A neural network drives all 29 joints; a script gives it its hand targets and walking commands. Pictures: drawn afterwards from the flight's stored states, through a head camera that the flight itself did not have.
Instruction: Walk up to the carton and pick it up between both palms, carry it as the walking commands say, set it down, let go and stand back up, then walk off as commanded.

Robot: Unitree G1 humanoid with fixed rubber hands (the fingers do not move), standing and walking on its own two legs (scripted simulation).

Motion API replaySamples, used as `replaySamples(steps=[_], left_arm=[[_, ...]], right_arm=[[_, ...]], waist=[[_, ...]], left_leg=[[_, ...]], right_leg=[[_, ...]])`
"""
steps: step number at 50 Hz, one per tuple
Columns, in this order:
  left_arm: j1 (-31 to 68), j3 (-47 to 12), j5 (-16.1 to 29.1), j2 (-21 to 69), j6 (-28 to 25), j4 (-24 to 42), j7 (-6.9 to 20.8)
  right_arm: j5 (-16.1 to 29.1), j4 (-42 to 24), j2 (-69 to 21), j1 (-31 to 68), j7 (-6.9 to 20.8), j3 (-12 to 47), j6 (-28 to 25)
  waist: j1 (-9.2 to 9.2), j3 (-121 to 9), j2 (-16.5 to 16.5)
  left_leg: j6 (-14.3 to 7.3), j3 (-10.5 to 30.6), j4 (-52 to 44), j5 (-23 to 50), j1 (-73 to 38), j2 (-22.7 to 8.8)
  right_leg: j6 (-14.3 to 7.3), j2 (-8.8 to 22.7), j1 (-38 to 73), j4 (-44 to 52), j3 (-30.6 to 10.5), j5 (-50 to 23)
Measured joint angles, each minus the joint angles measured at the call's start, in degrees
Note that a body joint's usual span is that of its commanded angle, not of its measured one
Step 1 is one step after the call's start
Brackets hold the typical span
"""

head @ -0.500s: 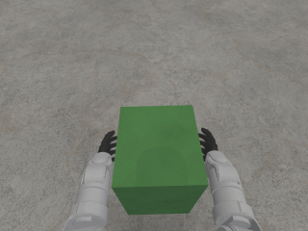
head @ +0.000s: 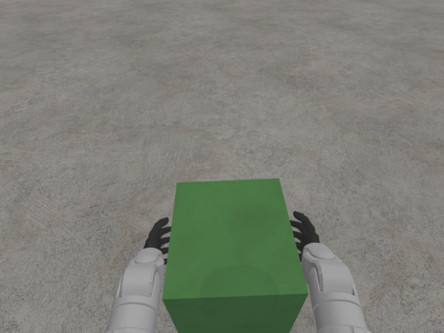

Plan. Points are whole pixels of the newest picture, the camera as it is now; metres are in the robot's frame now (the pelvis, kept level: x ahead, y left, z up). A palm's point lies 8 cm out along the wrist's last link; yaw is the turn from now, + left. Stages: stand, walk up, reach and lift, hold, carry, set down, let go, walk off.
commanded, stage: reach and lift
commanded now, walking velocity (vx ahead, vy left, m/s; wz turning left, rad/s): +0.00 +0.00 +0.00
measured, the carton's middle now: (231, 269) +0.29 -0.02 -0.05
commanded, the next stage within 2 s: hold in 1.06 s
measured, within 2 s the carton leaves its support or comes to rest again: neither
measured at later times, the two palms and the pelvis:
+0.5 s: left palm (148, 261) +0.28 +0.14 +0.02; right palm (310, 252) +0.27 -0.16 +0.04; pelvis -0.02 +0.00 +0.00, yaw -1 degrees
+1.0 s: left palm (144, 265) +0.27 +0.14 +0.02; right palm (307, 252) +0.27 -0.15 +0.03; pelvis +0.00 +0.00 +0.00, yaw +0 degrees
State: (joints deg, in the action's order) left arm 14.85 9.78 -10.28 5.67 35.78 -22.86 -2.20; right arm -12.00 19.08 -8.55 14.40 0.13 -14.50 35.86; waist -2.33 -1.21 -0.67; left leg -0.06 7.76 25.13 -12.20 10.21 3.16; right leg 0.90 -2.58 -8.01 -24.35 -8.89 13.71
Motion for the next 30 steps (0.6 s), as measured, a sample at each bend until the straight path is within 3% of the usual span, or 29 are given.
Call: replaySamples(steps=[7, 14, 30], left_arm=[[-0.1, -1.6, 1.0, -0.9, 4.2, 3.3, -0.2], [2.2, -0.4, 0.9, -0.8, 5.9, 2.2, 0.1], [4.2, 0.8, 1.1, -1.7, 5.9, 0.0, 0.3]], right_arm=[[0.0, -3.0, 0.0, -0.1, -0.4, 1.3, 3.7], [-1.0, -2.8, -0.5, 2.3, 0.0, -0.9, 6.2], [-1.3, 0.8, -0.5, 5.2, -0.9, -1.0, 5.5]], waist=[[-0.11, 1.9, 0.0], [-0.36, 3.0, 0.0], [2.00, 2.4, -0.3]], left_leg=[[0.0, -0.1, -1.5, 0.9, -3.8, 0.0], [0.1, -0.1, -2.0, 1.8, -5.0, 0.2], [0.3, -0.6, 0.6, 0.9, -1.8, -0.1]], right_leg=[[0.0, 0.2, 3.5, 0.9, 0.0, -0.6], [0.1, 0.4, 4.4, 0.8, 0.1, -1.1], [0.0, -0.1, 1.0, -2.0, 0.1, -0.3]])
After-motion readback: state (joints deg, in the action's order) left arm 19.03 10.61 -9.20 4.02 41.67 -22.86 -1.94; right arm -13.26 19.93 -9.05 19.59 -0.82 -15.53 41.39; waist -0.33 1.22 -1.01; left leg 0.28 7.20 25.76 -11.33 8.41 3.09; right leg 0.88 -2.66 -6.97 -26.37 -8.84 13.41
